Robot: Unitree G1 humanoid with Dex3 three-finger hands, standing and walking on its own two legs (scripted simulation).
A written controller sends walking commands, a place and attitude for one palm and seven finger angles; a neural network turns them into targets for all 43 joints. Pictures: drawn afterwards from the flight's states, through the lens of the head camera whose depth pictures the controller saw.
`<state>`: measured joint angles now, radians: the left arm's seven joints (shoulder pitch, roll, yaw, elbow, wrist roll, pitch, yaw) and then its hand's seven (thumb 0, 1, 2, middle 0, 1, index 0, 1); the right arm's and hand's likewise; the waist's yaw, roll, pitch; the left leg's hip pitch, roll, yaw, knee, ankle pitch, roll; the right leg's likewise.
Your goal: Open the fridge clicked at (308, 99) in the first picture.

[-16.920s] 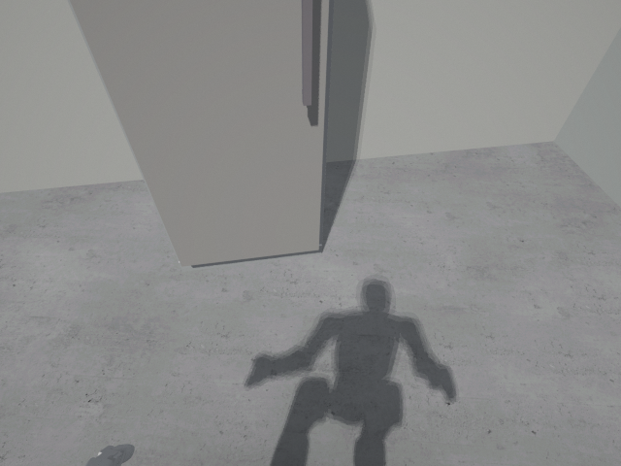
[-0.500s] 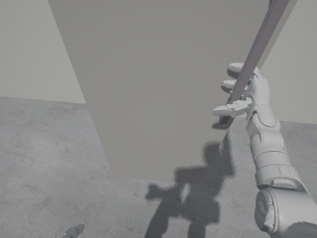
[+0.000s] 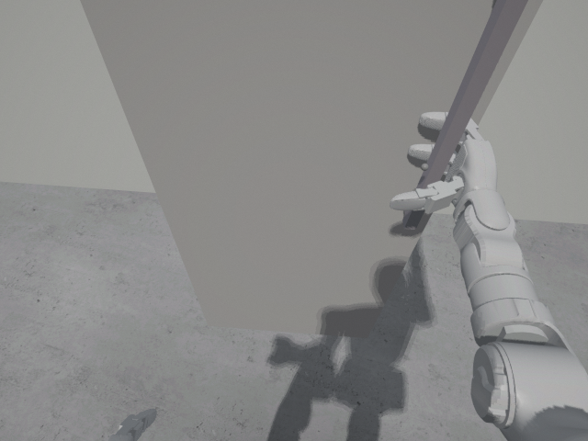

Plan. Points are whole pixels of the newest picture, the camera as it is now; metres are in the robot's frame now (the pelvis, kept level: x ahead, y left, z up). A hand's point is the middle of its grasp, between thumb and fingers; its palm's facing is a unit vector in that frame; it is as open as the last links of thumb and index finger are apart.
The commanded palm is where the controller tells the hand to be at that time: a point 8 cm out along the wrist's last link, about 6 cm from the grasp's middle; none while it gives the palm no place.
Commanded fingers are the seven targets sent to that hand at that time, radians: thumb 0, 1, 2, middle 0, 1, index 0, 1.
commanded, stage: slide the fingers in behind the handle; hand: right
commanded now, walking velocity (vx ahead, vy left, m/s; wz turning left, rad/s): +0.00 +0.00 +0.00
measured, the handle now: (446, 127) +0.50 -0.14 +0.18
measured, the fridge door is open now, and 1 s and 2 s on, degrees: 0 0 7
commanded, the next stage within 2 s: grip the handle and tug to test in 0.10 s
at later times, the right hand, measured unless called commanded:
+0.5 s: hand (424, 166) +0.45 -0.12 +0.15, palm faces -0.02 +1.00 +0.00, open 11.9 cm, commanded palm +0.42 -0.17 +0.15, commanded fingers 0.00 -0.25 -0.62 0.38 1.31 0.38 1.31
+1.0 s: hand (429, 168) +0.45 -0.12 +0.15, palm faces -0.02 +1.00 +0.01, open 5.5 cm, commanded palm +0.42 -0.17 +0.15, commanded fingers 0.00 -0.90 -0.90 0.45 1.40 0.45 1.40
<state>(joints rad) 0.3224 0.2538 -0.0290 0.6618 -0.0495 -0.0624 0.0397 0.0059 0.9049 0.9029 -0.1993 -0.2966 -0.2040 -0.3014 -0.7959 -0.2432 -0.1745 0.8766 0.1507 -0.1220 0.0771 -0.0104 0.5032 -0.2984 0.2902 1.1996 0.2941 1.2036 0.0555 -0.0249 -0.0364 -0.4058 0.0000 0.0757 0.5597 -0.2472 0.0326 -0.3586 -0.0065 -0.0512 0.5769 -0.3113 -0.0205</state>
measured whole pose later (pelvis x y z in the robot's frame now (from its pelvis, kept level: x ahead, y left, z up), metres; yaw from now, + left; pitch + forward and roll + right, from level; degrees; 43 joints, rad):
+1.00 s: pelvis +0.01 +0.00 +0.00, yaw +0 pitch +5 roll +0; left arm 0.30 0.25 -0.03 0.66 -0.04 -0.04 0.04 0.01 0.90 0.90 -0.20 -0.30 -0.20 -0.30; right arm -0.73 -0.22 -0.16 0.76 0.15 -0.07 0.06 0.01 -0.74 -0.82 0.39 1.39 0.39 1.39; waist 0.04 -0.03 -0.05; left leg -0.37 0.00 0.07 0.54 -0.25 0.03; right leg -0.32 0.00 -0.05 0.56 -0.32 -0.03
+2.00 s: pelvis +0.02 +0.00 +0.01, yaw +1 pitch +1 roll +0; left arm 0.21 0.23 -0.04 0.57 -0.04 0.01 0.03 0.01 0.91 0.90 -0.20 -0.30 -0.20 -0.30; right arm -0.35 -0.15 -0.10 0.26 0.17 0.12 0.06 0.01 -0.73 -0.78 0.36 1.38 0.36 1.37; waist 0.00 -0.04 -0.06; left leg -0.26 -0.01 0.06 0.49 -0.26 0.03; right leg -0.20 -0.01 -0.06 0.49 -0.31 -0.02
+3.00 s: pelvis -0.06 +0.18 -0.01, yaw -22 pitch +1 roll +0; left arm 0.22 0.16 0.04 0.64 0.03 -0.08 0.08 0.01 0.90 0.90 -0.20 -0.30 -0.20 -0.30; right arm 0.16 -0.20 0.04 -0.41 0.01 -0.04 -0.06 -0.05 -0.65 -0.76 0.45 1.36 0.22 1.35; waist 0.09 -0.04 0.08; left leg -0.41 -0.04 -0.03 0.79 -0.42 -0.02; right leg -0.41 -0.11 0.15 0.52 -0.19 0.04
